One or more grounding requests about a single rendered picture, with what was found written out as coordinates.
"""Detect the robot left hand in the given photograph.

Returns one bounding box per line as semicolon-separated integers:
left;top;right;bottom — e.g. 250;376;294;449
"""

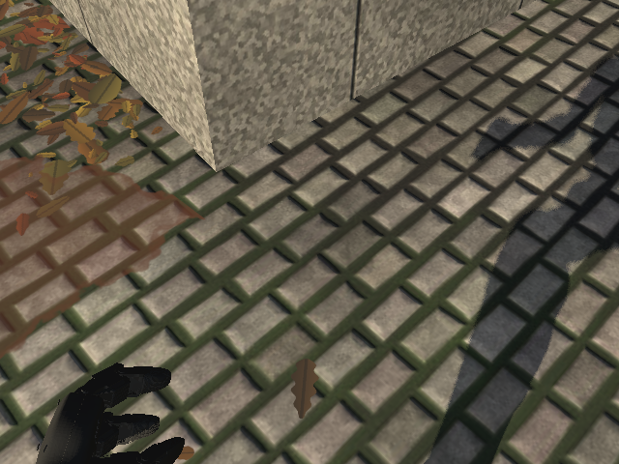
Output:
36;363;185;464

